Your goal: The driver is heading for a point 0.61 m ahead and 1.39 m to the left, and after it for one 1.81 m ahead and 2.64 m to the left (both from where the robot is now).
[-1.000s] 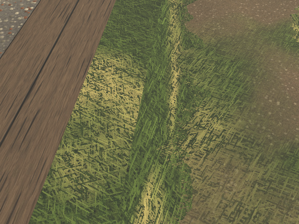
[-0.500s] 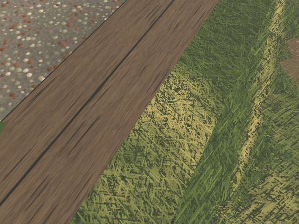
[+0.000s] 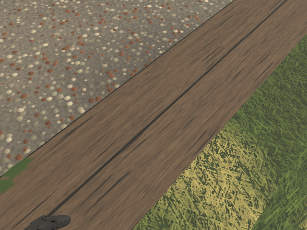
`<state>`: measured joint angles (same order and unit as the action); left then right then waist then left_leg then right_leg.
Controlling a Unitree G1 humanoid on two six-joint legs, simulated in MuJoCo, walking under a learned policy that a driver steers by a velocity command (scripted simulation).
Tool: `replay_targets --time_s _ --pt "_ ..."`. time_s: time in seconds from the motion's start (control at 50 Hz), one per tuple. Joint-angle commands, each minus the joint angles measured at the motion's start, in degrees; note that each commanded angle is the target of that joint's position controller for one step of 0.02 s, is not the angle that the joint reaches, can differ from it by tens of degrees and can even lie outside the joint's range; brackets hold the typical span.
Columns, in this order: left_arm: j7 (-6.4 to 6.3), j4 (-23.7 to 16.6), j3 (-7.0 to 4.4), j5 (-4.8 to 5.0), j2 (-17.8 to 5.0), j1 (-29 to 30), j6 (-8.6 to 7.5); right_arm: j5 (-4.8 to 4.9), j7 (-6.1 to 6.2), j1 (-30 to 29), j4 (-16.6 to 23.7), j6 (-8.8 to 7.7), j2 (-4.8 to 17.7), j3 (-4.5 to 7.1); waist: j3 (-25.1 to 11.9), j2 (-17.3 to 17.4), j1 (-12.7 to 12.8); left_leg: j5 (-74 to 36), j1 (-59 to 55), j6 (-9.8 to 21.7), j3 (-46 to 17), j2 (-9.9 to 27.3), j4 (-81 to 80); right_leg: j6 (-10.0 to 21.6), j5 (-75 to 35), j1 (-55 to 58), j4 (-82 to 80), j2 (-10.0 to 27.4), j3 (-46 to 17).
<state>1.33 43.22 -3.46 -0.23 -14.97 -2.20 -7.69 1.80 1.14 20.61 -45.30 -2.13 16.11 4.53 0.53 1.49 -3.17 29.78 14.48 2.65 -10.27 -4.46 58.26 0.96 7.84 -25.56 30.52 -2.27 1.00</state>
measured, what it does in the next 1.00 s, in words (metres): walks ahead, turning left: left foot, then right foot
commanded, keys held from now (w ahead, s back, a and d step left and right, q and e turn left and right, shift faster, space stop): w+q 0.04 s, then q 0.38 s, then w+q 0.58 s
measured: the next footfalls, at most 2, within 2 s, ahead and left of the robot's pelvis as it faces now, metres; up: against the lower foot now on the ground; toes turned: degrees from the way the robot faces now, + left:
left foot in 0.40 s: +0.29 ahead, +0.16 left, +0.00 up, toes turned +15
right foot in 0.82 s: +0.43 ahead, -0.03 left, +0.00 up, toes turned +32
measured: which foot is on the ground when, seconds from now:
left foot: up 0.00-0.38, down 0.40-0.82, up 0.84-1.00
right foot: down 0.00-0.40, up 0.42-0.80, down 0.82-1.00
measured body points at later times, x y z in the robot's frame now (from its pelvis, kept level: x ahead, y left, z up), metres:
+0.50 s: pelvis +0.19 +0.04 +0.00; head +0.23 +0.08 +0.45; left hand +0.24 +0.36 -0.12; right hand +0.44 -0.17 -0.07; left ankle +0.25 +0.15 -0.72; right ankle +0.14 -0.12 -0.64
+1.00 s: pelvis +0.36 +0.06 +0.02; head +0.37 +0.05 +0.47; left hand +0.25 +0.34 -0.08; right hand +0.64 -0.07 -0.07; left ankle +0.31 +0.21 -0.64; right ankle +0.39 -0.05 -0.72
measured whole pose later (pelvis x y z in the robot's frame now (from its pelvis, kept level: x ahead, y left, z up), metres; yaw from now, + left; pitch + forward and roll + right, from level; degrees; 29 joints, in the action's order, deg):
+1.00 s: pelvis +0.36 +0.06 +0.02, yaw +35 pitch +2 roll +0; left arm -0.3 44.8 -3.6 -0.7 -15.5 -18.4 -4.4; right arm 1.2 -0.2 14.7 -34.4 -0.8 18.0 4.7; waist -2.1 2.8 2.5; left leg 15.5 37.7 0.4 -5.0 -0.1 64.9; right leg 0.5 15.9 -10.1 23.9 0.5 2.8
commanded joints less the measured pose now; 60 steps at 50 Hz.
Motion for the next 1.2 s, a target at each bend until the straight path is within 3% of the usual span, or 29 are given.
replay_targets --time_s 0.02,0.04,0.08,0.14,0.22,0.32,0.36,0.38,0.4,0.42,0.44,0.46,0.48,0.5,0.52,0.56,0.64,0.72,0.76,0.8,0.82,0.84,0.86,0.88,0.9,0.96,1.08,1.14,1.2 --pt "-0.59 -1.0 -2.02 0.0 -6.7 -10.5 1.06 -0.1 0.07 -3.2 6.4 -0.77 8.7 1.5 -5.6 -4.7 7.1 -6.6 29.9 -1.2 1.8 7.1 17.1 9.6 12.0 30.7 -14.4 21.7 -27.8" --pt "-0.63 -0.6 -1.75 -0.38 -5.8 -8.8 1.31 -0.78 -0.11 -5.1 7.1 -0.75 7.8 1.65 -2.4 -4.3 5.9 -9.2 28.4 -1.1 1.9 8.8 14.3 9.4 6.4 24.7 -15.8 19.8 -23.0" --pt "-0.76 -0.2 -1.46 -0.88 -5.1 -6.9 1.03 -0.1 -0.4 -3.9 7.6 0.07 5.8 1.73 -0.6 -6.9 3.5 -9.8 23.6 -1.6 3.0 10.3 11.2 9.2 -9.4 18.3 -17.3 17.3 -14.1" --pt "-1.08 0.7 -2.37 -0.33 -7.9 -6.3 0.86 -0.58 -0.2 -5.3 9.9 1.18 3.5 1.19 -1.0 -6.9 2.3 -11.4 24.1 -3.6 5.6 10.3 3.8 10.7 -31.1 17.3 -16.9 17.7 -5.4" --pt "-2.34 0.7 -2.96 0.26 -9.9 -4.9 2.79 -0.76 -1.59 -9.0 11.4 1.4 2.6 0.52 -3.2 -7.0 3.4 -25.7 18.5 -3.6 9.4 9.5 -10.4 9.3 -31.5 17.7 -16.8 15.9 3.8" --pt "-2.68 1.4 -3.45 1.95 -12.0 -6.5 4.52 -1.1 -3.75 -13.7 14.3 1.82 4.8 1.53 -3.0 -7.5 4.4 -24.9 14.3 -0.8 11.9 7.2 -21.4 6.8 -28.3 22.6 -10.9 17.6 6.4" --pt "-2.89 0.9 -3.79 2.83 -12.7 -5.5 5.05 -1.35 -3.96 -9.6 13.8 1.9 6.8 2.74 -4.6 -7.3 1.6 -23.4 8.3 1.5 14.0 4.4 -26.9 5.1 -33.4 23.4 -2.3 17.0 7.5" --pt "-2.84 0.9 -3.41 2.73 -11.3 -6.3 5.22 -1.54 -3.43 -3.7 12.1 1.73 9.1 4.0 -7.4 -4.6 -1.0 -28.8 -0.5 3.5 14.5 2.0 -31.6 3.0 -31.2 20.9 7.4 14.3 9.1" --pt "-2.44 0.2 -2.55 0.48 -9.2 -9.3 5.09 -1.72 -1.99 0.4 12.3 1.78 14.8 5.57 -11.3 5.6 -2.0 -53.5 -13.9 7.8 1.7 11.1 -31.8 -1.1 -11.4 8.9 23.5 10.3 10.4" --pt "-1.67 -1.9 -0.7 -2.02 -4.6 -13.9 4.69 -2.9 -1.33 -2.8 14.6 1.68 19.4 5.33 -17.6 16.7 3.9 -69.8 -27.2 20.8 -22.4 25.8 -29.9 -4.8 34.6 -10.2 43.4 0.8 5.4" --pt "-0.94 -1.4 -1.36 -0.2 -9.0 -11.3 4.4 -2.33 -2.02 -1.5 15.4 1.4 14.9 4.29 -24.8 8.4 -0.6 -51.2 -27.0 21.8 -24.7 25.2 -34.0 -3.7 31.4 -12.6 47.8 1.9 -5.7" --pt "-0.66 -2.7 -1.73 1.47 -10.3 -7.6 4.37 -1.44 -2.31 -3.2 15.0 0.93 12.6 3.64 -18.9 5.3 -0.4 -34.2 -22.4 18.7 -20.3 22.3 -36.6 -2.5 25.6 -15.9 46.2 3.8 -6.0" --pt "-0.87 -2.7 -1.72 1.1 -9.6 -6.3 4.54 -0.14 -2.25 -4.9 14.2 0.91 10.7 3.12 -13.1 1.7 0.9 -17.7 -16.2 15.0 -17.3 18.9 -39.1 -2.0 20.9 -16.7 40.9 5.9 -5.6" --pt "-1.22 -2.8 -1.93 0.42 -10.1 -5.0 4.84 -0.06 -2.02 -7.1 14.4 1.13 9.6 2.57 -9.1 1.9 1.8 -7.8 -9.3 13.2 -16.3 17.3 -41.9 -1.7 17.8 -14.9 36.1 7.0 -5.5" --pt "-1.25 -3.2 -2.13 0.3 -10.4 -4.8 5.13 -0.93 -1.72 -9.5 15.2 1.18 9.7 2.36 -6.7 3.5 3.5 -4.5 -2.9 12.5 -15.3 15.6 -44.1 -1.5 15.5 -11.0 32.8 7.0 -5.1" --pt "-1.26 -3.0 -1.86 -0.03 -9.0 -5.5 4.94 -2.0 -0.98 -11.1 16.3 0.76 9.7 2.44 -6.1 5.1 4.3 -5.8 1.5 12.5 -13.2 13.4 -45.7 -1.9 12.2 -7.2 27.3 5.7 -3.9" --pt "-1.18 -3.6 -0.85 -0.14 -6.5 -2.9 4.19 -1.31 0.03 -8.9 15.6 0.53 10.6 2.87 -6.3 5.4 2.7 -7.0 3.1 12.0 -11.3 11.5 -44.2 -3.2 8.2 -3.0 14.6 3.7 -3.8" --pt "-0.52 -4.8 -1.11 0.87 -7.5 -0.8 3.21 -0.93 -0.35 -6.5 15.0 0.99 10.9 2.84 -5.2 6.6 1.4 -2.0 3.9 11.3 -15.0 11.7 -42.4 -2.7 7.6 0.7 7.0 1.7 -4.0" --pt "-0.28 -4.8 -1.39 1.2 -7.6 -2.1 2.52 -0.78 -0.51 -6.4 14.9 1.28 10.2 2.53 -4.5 6.8 2.5 1.0 5.4 10.4 -16.8 11.2 -40.7 -1.7 7.0 5.2 2.7 1.2 -3.8" --pt "-0.3 -3.3 -2.0 1.05 -7.6 -7.6 2.02 -0.73 -0.41 -7.5 15.0 1.6 7.9 1.73 -4.2 5.5 6.0 4.6 11.0 7.7 -15.5 7.9 -35.4 -0.3 4.6 15.5 -3.6 2.2 -3.7" --pt "-0.73 -2.1 -2.86 0.44 -10.1 -14.1 1.93 -0.81 -0.3 -8.5 15.6 1.43 4.4 0.67 -5.6 1.2 8.6 7.2 19.0 4.5 -11.5 4.6 -24.9 2.3 9.5 24.7 -6.8 9.7 -10.9" --pt "-1.11 -1.5 -3.52 -0.99 -14.2 -18.5 2.37 -0.36 -0.27 -8.1 17.0 1.05 0.4 -0.49 -6.2 -10.4 8.5 5.9 29.8 1.0 0.3 -2.3 -7.4 6.9 24.7 31.2 -14.2 21.1 -27.3" --pt "-0.72 -1.2 -4.23 -1.48 -16.1 -18.4 2.28 0.2 -0.43 -9.1 19.4 0.14 4.6 0.25 -1.7 -16.2 7.0 3.5 39.2 0.5 1.0 1.5 1.0 12.3 36.9 28.2 -18.9 27.4 -42.2" --pt "-1.06 -2.3 -3.33 -0.23 -12.3 -15.5 2.31 -0.02 -0.57 -9.3 18.2 0.09 7.8 1.15 1.8 -12.8 6.5 -1.0 41.6 -0.3 0.7 4.3 5.6 12.1 37.8 26.9 -18.7 25.6 -38.3" --pt "-1.42 -2.7 -2.61 0.42 -9.7 -14.1 2.5 -0.43 -0.75 -8.5 16.7 0.28 8.4 1.58 2.8 -10.7 6.0 -5.1 41.6 -1.0 1.2 4.8 7.7 9.9 32.4 26.1 -18.1 22.4 -31.9" --pt "-1.97 -2.9 -1.82 -0.44 -8.2 -12.8 2.5 -0.63 -1.47 -9.4 16.0 0.22 6.2 1.35 3.1 -8.4 5.4 -15.1 37.7 -2.3 2.6 7.2 9.0 7.2 13.8 22.0 -20.0 17.9 -17.4" --pt "-2.08 0.1 -1.93 -0.56 -9.2 -16.0 2.55 -0.59 -2.37 -14.9 16.6 0.24 2.9 0.12 2.7 -7.3 7.4 -27.0 33.3 -3.9 6.6 8.2 -3.3 6.9 -7.0 23.0 -19.9 15.9 -1.8" --pt "-2.29 1.5 -2.18 0.11 -10.7 -18.0 3.18 -0.48 -3.73 -20.5 17.8 0.03 1.4 -0.72 4.8 -7.2 9.3 -29.6 29.4 -3.0 10.5 8.1 -13.0 6.6 -8.6 23.8 -20.3 16.7 2.2" --pt "-2.23 2.4 -2.71 1.26 -12.7 -18.8 3.89 -0.07 -4.83 -22.4 18.6 0.02 1.7 -0.66 5.6 -7.4 8.7 -25.4 24.9 -0.5 13.5 6.8 -19.3 5.9 -18.1 27.1 -18.2 18.4 5.2"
